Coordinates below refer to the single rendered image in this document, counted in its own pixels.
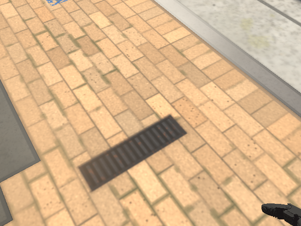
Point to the right robot hand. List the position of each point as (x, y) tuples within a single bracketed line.
[(288, 212)]

